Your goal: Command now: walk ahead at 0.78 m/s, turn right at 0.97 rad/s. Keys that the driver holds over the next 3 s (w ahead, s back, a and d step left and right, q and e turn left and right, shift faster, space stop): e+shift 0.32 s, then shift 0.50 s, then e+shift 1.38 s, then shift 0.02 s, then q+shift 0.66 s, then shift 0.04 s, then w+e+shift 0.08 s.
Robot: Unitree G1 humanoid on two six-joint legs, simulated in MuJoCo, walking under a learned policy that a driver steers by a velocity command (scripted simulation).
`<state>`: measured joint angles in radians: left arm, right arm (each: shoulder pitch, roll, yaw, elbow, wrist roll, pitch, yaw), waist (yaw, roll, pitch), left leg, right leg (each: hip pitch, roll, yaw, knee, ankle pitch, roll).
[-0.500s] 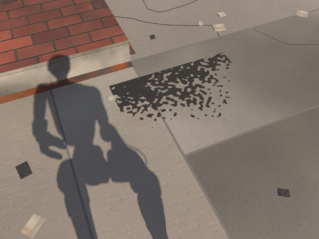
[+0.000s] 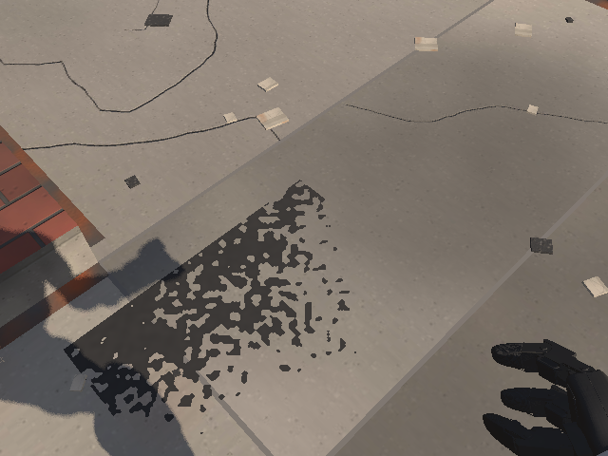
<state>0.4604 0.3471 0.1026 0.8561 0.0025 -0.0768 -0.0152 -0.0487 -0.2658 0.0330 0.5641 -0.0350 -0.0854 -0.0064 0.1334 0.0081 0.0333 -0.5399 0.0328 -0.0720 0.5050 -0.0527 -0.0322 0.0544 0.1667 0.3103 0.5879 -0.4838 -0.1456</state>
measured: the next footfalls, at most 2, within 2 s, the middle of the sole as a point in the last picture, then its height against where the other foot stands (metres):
right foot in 0.40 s outside the picture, level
left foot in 0.76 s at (298, 436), level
